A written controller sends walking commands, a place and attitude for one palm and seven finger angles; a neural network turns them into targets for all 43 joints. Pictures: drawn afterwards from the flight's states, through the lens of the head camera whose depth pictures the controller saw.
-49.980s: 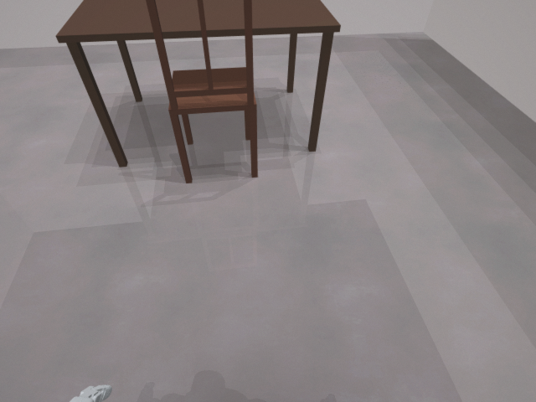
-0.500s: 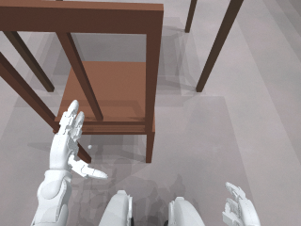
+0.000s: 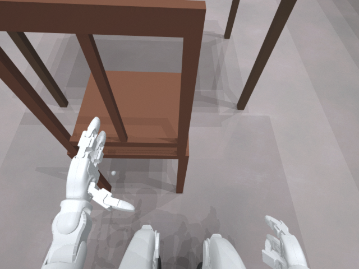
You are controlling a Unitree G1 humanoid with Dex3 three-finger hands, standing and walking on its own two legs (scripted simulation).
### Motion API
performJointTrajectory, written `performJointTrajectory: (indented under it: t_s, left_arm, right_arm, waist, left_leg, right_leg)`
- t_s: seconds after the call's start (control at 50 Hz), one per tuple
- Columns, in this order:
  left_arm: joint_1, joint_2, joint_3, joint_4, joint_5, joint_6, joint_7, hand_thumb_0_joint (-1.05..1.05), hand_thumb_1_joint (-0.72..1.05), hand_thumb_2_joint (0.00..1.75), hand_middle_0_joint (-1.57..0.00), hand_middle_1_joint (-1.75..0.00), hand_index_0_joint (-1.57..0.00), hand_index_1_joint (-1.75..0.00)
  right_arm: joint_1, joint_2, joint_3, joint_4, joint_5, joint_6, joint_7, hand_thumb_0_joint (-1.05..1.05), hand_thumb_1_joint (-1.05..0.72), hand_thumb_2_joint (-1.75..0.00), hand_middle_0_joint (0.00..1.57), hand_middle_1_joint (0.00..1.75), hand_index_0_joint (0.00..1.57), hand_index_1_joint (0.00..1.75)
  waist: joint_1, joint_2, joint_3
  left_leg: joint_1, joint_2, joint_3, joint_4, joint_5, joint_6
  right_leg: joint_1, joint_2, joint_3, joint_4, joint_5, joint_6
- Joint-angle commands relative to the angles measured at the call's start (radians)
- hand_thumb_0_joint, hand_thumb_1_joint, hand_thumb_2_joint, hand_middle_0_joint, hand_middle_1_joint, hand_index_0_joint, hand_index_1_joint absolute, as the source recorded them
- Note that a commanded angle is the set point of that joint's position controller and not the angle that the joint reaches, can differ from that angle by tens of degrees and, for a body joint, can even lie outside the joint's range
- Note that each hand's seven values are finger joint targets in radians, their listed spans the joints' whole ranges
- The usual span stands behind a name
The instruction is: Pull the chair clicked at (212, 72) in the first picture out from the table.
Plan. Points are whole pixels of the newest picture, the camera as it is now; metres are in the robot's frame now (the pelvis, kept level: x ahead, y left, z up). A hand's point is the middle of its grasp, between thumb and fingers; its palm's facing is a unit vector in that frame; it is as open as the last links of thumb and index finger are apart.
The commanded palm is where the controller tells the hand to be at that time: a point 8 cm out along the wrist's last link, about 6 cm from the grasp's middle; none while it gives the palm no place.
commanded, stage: aim the fingers beside a spindle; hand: left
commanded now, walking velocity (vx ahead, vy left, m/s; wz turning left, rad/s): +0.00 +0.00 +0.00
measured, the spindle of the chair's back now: (109, 101) +0.46 +0.18 +0.07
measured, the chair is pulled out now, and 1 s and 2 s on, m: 0.35 0.35 0.35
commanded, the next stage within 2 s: none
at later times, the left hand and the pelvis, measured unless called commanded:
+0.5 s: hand (117, 176) +0.30 +0.14 +0.03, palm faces -0.04 -1.00 -0.01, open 16.9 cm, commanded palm +0.28 +0.20 +0.03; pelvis +0.00 +0.00 +0.00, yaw +0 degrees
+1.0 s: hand (115, 173) +0.31 +0.15 +0.02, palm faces +0.00 -1.00 -0.03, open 16.9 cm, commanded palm +0.28 +0.21 +0.03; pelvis +0.00 -0.01 +0.00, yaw +0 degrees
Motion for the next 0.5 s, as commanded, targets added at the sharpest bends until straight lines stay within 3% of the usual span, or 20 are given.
performJointTrajectory:
  t_s: [0.0, 0.06, 0.14, 0.16, 0.26, 0.3, 0.36, 0.4, 0.42, 0.44, 0.48]
  left_arm:
    - [-0.12, 0.095, 0.035, -0.237, -0.008, -0.06, -0.004, 0.0, -0.5, 0.3, -0.06, -0.08, -0.06, -0.08]
    - [-0.066, 0.11, 0.062, -0.258, -0.014, -0.058, 0.009, 0.0, -0.5, 0.3, -0.06, -0.08, -0.06, -0.08]
    - [-0.034, 0.139, 0.116, -0.215, -0.014, -0.067, 0.021, 0.0, -0.5, 0.3, -0.06, -0.08, -0.06, -0.08]
    - [-0.059, 0.114, 0.086, -0.226, -0.013, -0.074, 0.016, 0.0, -0.5, 0.3, -0.06, -0.08, -0.06, -0.08]
    - [-0.086, 0.107, 0.065, -0.227, -0.027, -0.094, -0.023, 0.0, -0.5, 0.3, -0.06, -0.08, -0.06, -0.08]
    - [-0.105, 0.073, 0.011, -0.261, -0.034, -0.096, -0.043, 0.0, -0.5, 0.3, -0.06, -0.08, -0.06, -0.08]
    - [-0.116, 0.079, 0.007, -0.256, -0.035, -0.087, -0.046, 0.0, -0.5, 0.3, -0.06, -0.08, -0.06, -0.08]
    - [-0.09, 0.119, 0.051, -0.24, -0.027, -0.08, -0.033, 0.0, -0.5, 0.3, -0.06, -0.08, -0.06, -0.08]
    - [-0.097, 0.108, 0.04, -0.252, -0.02, -0.079, -0.025, 0.0, -0.5, 0.3, -0.06, -0.08, -0.06, -0.08]
    - [-0.098, 0.098, 0.038, -0.243, -0.017, -0.073, -0.013, 0.0, -0.5, 0.3, -0.06, -0.08, -0.06, -0.08]
    - [-0.091, 0.126, 0.079, -0.244, -0.014, -0.07, 0.009, 0.0, -0.5, 0.3, -0.06, -0.08, -0.06, -0.08]
  right_arm:
    - [0.006, -0.151, -0.065, -0.139, 0.008, -0.042, -0.009, 0.0, -0.9, -0.9, 0.2, 0.3, 0.2, 0.3]
    - [0.005, -0.144, -0.064, -0.148, 0.005, -0.035, -0.005, 0.0, -0.9, -0.9, 0.2, 0.3, 0.2, 0.3]
    - [0.005, -0.14, -0.063, -0.142, 0.004, -0.026, -0.003, 0.0, -0.9, -0.9, 0.2, 0.3, 0.2, 0.3]
    - [-0.001, -0.139, -0.062, -0.141, 0.004, -0.027, -0.002, 0.0, -0.9, -0.9, 0.2, 0.3, 0.2, 0.3]
    - [-0.001, -0.146, -0.065, -0.132, 0.007, -0.04, -0.009, 0.0, -0.9, -0.9, 0.2, 0.3, 0.2, 0.3]
    - [-0.004, -0.146, -0.063, -0.137, 0.008, -0.051, -0.012, 0.0, -0.9, -0.9, 0.2, 0.3, 0.2, 0.3]
    - [0.006, -0.15, -0.065, -0.124, 0.007, -0.058, -0.018, 0.0, -0.9, -0.9, 0.2, 0.3, 0.2, 0.3]
    - [0.008, -0.155, -0.067, -0.124, 0.007, -0.058, -0.021, 0.0, -0.9, -0.9, 0.2, 0.3, 0.2, 0.3]
    - [0.002, -0.152, -0.065, -0.129, 0.007, -0.057, -0.018, 0.0, -0.9, -0.9, 0.2, 0.3, 0.2, 0.3]
    - [0.001, -0.148, -0.065, -0.128, 0.005, -0.054, -0.015, 0.0, -0.9, -0.9, 0.2, 0.3, 0.2, 0.3]
    - [-0.002, -0.147, -0.065, -0.128, 0.003, -0.049, -0.013, 0.0, -0.9, -0.9, 0.2, 0.3, 0.2, 0.3]
  waist:
    - [-0.009, 0.042, -0.36]
    - [0.005, 0.026, -0.374]
    - [0.004, -0.02, -0.32]
    - [-0.007, 0.001, -0.314]
    - [-0.021, 0.006, -0.313]
    - [-0.034, 0.039, -0.326]
    - [-0.036, 0.018, -0.333]
    - [-0.022, 0.013, -0.332]
    - [-0.016, 0.038, -0.339]
    - [-0.016, 0.018, -0.34]
    - [-0.004, 0.018, -0.349]
  left_leg:
    - [0.356, -0.01, -0.066, -0.195, 0.236, -0.006]
    - [0.354, -0.012, -0.053, -0.196, 0.267, -0.006]
    - [0.281, -0.017, -0.04, -0.187, 0.239, -0.003]
    - [0.29, -0.017, -0.04, -0.184, 0.23, -0.003]
    - [0.28, -0.017, -0.038, -0.172, 0.201, 0.001]
    - [0.305, -0.015, -0.044, -0.169, 0.215, 0.004]
    - [0.315, -0.013, -0.053, -0.17, 0.209, 0.004]
    - [0.305, -0.012, -0.054, -0.172, 0.225, 0.002]
    - [0.316, -0.014, -0.055, -0.176, 0.226, 0.0]
    - [0.317, -0.014, -0.055, -0.177, 0.221, 0.0]
    - [0.311, -0.015, -0.05, -0.176, 0.223, -0.001]
  right_leg:
    - [0.12, 0.02, 0.035, -0.182, 0.219, -0.019]
    - [0.163, 0.02, 0.041, -0.189, 0.259, -0.016]
    - [0.185, 0.025, 0.049, -0.191, 0.264, -0.013]
    - [0.164, 0.025, 0.048, -0.191, 0.254, -0.012]
    - [0.156, 0.024, 0.059, -0.201, 0.225, -0.013]
    - [0.14, 0.022, 0.055, -0.198, 0.23, -0.015]
    - [0.132, 0.021, 0.051, -0.202, 0.218, -0.013]
    - [0.136, 0.022, 0.047, -0.19, 0.227, -0.016]
    - [0.127, 0.019, 0.046, -0.186, 0.224, -0.016]
    - [0.125, 0.019, 0.043, -0.185, 0.22, -0.014]
    - [0.136, 0.02, 0.046, -0.183, 0.225, -0.014]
